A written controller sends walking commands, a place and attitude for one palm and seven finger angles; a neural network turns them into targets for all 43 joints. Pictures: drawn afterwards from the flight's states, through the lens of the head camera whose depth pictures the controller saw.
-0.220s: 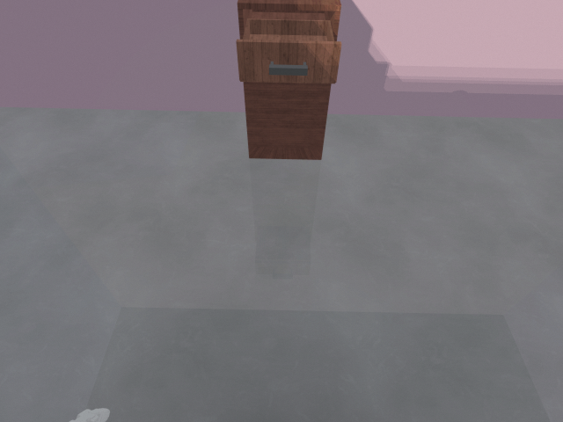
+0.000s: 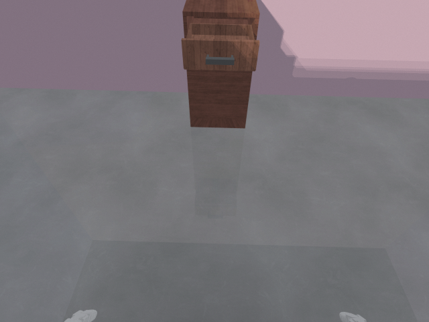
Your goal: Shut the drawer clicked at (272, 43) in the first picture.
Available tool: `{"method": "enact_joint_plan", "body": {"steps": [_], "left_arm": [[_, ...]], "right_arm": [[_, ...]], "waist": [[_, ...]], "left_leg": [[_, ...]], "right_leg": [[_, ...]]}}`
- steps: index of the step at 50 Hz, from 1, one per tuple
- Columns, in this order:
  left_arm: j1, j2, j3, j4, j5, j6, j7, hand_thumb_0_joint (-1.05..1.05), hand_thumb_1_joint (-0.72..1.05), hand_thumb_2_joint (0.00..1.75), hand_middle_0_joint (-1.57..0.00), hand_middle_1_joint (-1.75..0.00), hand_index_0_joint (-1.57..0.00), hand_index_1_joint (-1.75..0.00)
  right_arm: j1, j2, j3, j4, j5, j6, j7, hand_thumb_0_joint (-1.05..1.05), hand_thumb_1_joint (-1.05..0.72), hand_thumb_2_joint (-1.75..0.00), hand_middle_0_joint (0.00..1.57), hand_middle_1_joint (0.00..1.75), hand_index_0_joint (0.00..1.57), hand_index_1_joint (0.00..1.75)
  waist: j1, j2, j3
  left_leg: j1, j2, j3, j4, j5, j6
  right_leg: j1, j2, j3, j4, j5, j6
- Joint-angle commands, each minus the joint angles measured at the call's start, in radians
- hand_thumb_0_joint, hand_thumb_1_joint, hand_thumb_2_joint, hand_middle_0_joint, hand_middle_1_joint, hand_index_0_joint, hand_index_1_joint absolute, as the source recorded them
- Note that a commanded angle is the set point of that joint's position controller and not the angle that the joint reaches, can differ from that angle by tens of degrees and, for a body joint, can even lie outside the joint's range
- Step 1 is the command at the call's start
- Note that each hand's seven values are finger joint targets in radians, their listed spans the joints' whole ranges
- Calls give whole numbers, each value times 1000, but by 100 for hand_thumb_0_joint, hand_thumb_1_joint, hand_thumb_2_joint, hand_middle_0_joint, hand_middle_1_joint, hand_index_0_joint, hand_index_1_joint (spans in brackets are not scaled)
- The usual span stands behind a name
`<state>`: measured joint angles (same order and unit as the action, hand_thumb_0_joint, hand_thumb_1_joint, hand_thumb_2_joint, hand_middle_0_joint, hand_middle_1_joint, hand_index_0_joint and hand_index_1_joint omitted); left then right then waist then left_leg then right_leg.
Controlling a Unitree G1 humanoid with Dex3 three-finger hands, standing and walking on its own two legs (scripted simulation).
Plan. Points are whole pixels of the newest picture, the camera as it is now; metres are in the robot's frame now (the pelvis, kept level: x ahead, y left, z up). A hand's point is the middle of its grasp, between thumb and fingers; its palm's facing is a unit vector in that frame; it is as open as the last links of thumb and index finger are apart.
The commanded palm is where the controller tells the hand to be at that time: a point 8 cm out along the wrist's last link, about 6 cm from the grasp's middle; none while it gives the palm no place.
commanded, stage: stand and wait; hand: left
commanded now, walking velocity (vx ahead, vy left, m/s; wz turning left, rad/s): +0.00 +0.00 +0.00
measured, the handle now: (220, 58) +1.22 +0.05 -0.08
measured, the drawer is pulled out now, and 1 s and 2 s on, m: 0.30 0.30 0.30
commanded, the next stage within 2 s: look at it before walking up in 0.60 s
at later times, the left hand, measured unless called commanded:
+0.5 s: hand out of the picture +0.04 +0.24 -0.16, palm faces -0.03 -0.94 -0.33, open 7.4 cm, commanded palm none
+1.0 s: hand out of the picture +0.04 +0.23 -0.16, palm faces -0.03 -0.95 -0.31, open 7.4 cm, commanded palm none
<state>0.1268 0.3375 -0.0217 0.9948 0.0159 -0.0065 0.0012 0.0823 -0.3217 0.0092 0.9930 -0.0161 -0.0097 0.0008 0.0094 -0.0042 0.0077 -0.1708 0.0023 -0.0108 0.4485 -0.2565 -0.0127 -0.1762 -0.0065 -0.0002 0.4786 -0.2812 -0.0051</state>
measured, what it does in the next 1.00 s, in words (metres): stands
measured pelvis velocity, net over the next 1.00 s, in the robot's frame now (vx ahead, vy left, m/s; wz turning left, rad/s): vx -0.02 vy -0.01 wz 0.00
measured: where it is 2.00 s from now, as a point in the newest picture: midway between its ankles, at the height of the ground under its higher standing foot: outside the picture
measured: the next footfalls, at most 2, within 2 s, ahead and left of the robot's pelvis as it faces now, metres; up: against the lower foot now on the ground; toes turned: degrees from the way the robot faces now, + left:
right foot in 1.90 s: +0.20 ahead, -0.17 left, +0.00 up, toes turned -18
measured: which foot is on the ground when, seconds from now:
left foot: down 0.00-1.00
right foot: down 0.00-1.00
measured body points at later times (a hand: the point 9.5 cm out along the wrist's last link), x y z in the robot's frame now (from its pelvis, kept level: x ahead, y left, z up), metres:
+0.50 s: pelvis -0.01 -0.01 +0.00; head -0.01 -0.01 +0.45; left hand +0.05 +0.29 -0.13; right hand +0.05 -0.30 -0.13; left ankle -0.01 +0.13 -0.74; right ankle -0.01 -0.12 -0.74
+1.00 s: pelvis -0.02 -0.01 +0.00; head -0.02 -0.01 +0.45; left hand +0.04 +0.28 -0.13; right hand +0.04 -0.29 -0.13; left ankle -0.01 +0.13 -0.74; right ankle -0.01 -0.12 -0.74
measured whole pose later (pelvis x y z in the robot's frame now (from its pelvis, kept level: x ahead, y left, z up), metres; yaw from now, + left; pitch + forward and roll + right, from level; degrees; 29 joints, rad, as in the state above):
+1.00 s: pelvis -0.02 -0.01 +0.00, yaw +0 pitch -2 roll +0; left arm 0.17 0.32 -0.01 1.08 0.02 -0.01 0.00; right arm 0.16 -0.31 0.01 1.11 -0.01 -0.01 0.00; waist 0.01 -0.01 0.02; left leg -0.16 0.02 -0.02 0.38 -0.19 -0.03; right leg -0.16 0.01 -0.01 0.40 -0.21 -0.02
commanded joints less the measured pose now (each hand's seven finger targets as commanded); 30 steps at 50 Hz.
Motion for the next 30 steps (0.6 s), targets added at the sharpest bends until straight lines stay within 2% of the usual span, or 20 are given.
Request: {"method": "enact_joint_plan", "body": {"steps": [1, 27, 30], "left_arm": [[-31, 208, 58, -52, -5, -20, 14, 0, 90, 90, -20, -30, -20, -30], [1, 191, 55, 30, -8, -21, 12, 0, 90, 90, -20, -30, -20, -30], [-1, 188, 53, 32, -7, -19, 12, 0, 90, 90, -20, -30, -20, -30]], "right_arm": [[-37, -200, -47, -48, -1, -22, -17, 0, -90, -90, 20, 30, 20, 30], [21, -191, -36, 47, 4, -21, -17, 0, -90, -90, 20, 30, 20, 30], [20, -186, -35, 51, 4, -20, -16, 0, -90, -90, 20, 30, 20, 30]], "waist": [[-7, 4, -64], [-5, 6, -34], [-3, 10, -10]], "left_leg": [[19, 100, -74, -61, 239, 45], [9, 111, -84, -111, 163, 32], [-5, 110, -84, -120, 141, 31]], "right_leg": [[21, -108, 95, -83, 251, -35], [28, -109, 112, -151, 151, -34], [15, -108, 113, -159, 121, -32]]}}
